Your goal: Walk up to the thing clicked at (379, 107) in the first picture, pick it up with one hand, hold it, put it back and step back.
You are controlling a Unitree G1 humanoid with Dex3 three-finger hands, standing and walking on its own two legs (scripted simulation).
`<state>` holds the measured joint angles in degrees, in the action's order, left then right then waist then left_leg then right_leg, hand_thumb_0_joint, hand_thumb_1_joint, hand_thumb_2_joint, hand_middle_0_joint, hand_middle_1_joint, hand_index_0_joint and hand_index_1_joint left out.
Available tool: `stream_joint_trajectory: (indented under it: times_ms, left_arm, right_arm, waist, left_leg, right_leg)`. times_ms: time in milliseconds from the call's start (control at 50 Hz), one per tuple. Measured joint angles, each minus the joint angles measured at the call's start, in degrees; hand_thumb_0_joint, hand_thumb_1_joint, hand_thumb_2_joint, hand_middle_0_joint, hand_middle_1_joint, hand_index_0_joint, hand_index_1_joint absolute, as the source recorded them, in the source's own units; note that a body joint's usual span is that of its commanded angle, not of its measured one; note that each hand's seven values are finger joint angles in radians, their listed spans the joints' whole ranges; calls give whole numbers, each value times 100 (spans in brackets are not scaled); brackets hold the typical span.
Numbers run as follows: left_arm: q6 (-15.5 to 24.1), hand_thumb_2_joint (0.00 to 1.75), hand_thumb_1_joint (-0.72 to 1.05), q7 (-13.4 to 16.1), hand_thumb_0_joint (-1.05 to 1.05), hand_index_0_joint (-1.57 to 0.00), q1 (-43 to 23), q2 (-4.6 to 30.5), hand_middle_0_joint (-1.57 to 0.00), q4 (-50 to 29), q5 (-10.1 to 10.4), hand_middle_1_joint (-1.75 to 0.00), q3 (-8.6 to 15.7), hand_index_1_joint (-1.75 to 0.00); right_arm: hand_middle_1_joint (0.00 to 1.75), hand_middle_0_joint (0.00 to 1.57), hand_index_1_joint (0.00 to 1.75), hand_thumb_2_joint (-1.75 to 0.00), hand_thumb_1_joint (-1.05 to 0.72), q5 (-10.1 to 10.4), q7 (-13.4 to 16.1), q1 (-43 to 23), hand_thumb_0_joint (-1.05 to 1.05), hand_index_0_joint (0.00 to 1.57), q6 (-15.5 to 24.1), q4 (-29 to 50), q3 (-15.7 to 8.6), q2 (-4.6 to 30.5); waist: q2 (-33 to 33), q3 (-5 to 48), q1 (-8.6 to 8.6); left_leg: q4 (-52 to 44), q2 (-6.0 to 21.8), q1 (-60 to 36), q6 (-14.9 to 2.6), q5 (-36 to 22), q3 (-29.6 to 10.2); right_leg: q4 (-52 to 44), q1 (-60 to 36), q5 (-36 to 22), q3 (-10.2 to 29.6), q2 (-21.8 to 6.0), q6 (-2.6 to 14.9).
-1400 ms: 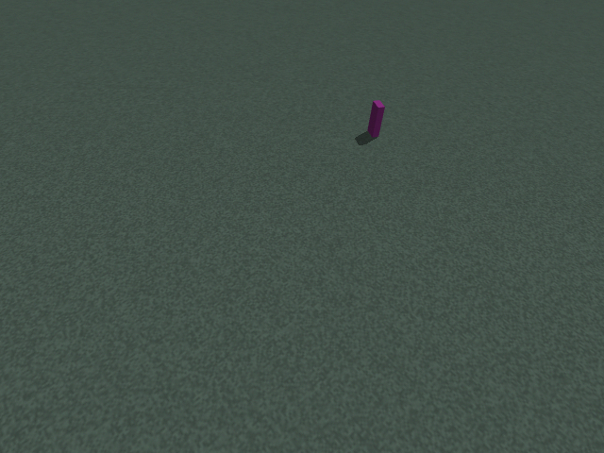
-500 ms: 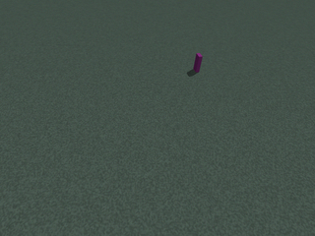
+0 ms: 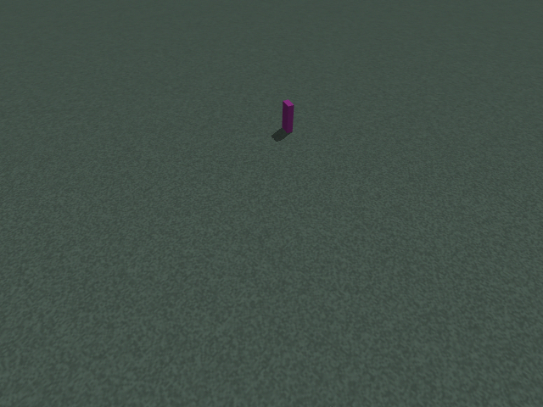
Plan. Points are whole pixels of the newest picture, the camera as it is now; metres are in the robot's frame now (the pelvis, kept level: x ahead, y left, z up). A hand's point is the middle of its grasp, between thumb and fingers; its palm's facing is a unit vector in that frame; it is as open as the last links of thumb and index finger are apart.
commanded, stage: walk up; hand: left
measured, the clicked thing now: (287, 116) +1.91 -0.15 -0.67
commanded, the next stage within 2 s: none
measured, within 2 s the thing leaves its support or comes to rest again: neither
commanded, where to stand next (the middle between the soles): +1.52 -0.29 m, yaw -12 degrees
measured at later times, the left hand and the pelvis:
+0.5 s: hand (150, 338) +0.30 +0.23 -0.16, palm faces -0.11 -0.94 -0.33, open 7.4 cm; pelvis +0.26 -0.05 -0.02, yaw -7 degrees
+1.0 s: hand (227, 171) +0.74 +0.11 -0.12, palm faces -0.26 -0.87 -0.41, open 7.4 cm; pelvis +0.54 -0.13 -0.02, yaw -13 degrees
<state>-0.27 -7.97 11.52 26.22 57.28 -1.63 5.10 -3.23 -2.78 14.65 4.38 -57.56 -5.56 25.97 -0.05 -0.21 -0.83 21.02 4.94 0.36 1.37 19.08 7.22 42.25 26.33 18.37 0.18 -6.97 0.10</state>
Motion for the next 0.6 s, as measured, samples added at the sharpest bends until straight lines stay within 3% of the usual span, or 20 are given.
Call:
stream_joint_trajectory:
  times_ms: [60,100,140,180,240,320,380,460,500,520,560,600]
  left_arm:
    - [91,90,90,14,0,-20,39,125,-21,-85,-13,-30,52,-30]
    - [239,90,90,135,0,-20,-10,85,-21,-175,-29,-30,116,-30]
    - [340,90,90,237,0,-20,66,-41,-20,-306,50,-30,89,-30]
    - [351,90,90,289,0,-20,207,-218,-21,-338,113,-30,-11,-30]
    - [373,90,90,326,0,-20,464,-378,-21,-311,142,-30,-140,-30]
    - [399,90,90,337,0,-21,756,-397,-21,-340,137,-30,-195,-30]
    - [425,90,90,338,0,-21,871,-344,-21,-406,115,-30,-191,-30]
    - [424,90,90,351,0,-21,951,-237,-21,-468,104,-30,-210,-30]
    - [402,90,90,388,0,-21,991,-161,-21,-472,112,-30,-213,-30]
    - [362,90,90,436,0,-21,937,-133,-21,-440,129,-30,-208,-30]
    - [298,90,90,524,0,-21,815,-141,-21,-384,176,-30,-253,-30]
    - [326,90,90,528,1,-20,708,-91,-21,-381,198,-30,-318,-30]
  right_arm:
    - [30,21,30,-90,-90,5,-16,44,1,21,-68,-10,-41,167]
    - [30,21,30,-90,-90,43,22,18,1,21,-166,-44,-42,256]
    - [30,20,30,-90,-90,105,24,-74,1,20,-268,-78,12,245]
    - [30,20,30,-90,-90,171,-33,-205,1,20,-265,-53,66,231]
    - [30,20,30,-90,-90,206,-143,-322,1,20,-180,150,129,122]
    - [30,20,30,-90,-90,171,-300,-368,1,20,-161,417,166,-74]
    - [30,20,30,-90,-90,144,-349,-387,1,20,-181,493,175,-158]
    - [30,20,30,-90,-90,148,-337,-413,1,21,-157,514,137,-197]
    - [30,20,30,-90,-90,122,-291,-423,1,21,-58,586,101,-210]
    - [30,20,30,-90,-90,74,-243,-460,1,21,7,641,74,-254]
    - [30,20,30,-90,-90,120,-189,-451,1,21,94,773,59,-316]
    - [30,20,30,-90,-90,207,-150,-354,1,21,104,840,99,-390]
  waist:
    - [-86,20,0]
    - [-314,-64,59]
    - [-363,-88,179]
    - [-454,-115,242]
    - [-489,-127,284]
    - [-363,-141,338]
    - [-262,-182,388]
    - [-128,-195,446]
    - [44,-200,410]
    - [196,-270,370]
    - [259,-317,232]
    - [318,-308,132]
  left_leg:
    - [614,261,-67,14,588,91]
    - [2091,532,426,-195,991,-276]
    - [3648,275,1166,-225,912,-667]
    - [4341,127,1779,-246,425,-686]
    - [4117,112,2463,-235,-134,-555]
    - [3018,200,3005,-92,-520,-518]
    - [2079,256,3101,-42,-929,-535]
    - [1198,163,2785,-118,-1313,-442]
    - [1045,-19,2487,-208,-1448,-304]
    - [1294,-116,2466,-237,-1275,-179]
    - [1578,-135,2368,-280,-857,-75]
    - [1403,-130,2043,-293,-699,21]
  right_leg:
    - [-537,-298,-376,-214,2,-2]
    - [-176,-321,-392,-383,254,-46]
    - [-78,-436,-141,-398,375,16]
    - [-451,-798,-153,-399,497,78]
    - [-1140,-1367,-276,-351,642,134]
    - [-1707,-1917,-237,-243,774,186]
    - [-1891,-2260,-58,-187,846,142]
    - [-1789,-2652,452,-100,836,18]
    - [-1150,-2605,946,-3,675,16]
    - [-395,-2359,1050,90,532,112]
    - [1276,-1639,908,400,675,261]
    - [2200,-971,497,439,738,292]
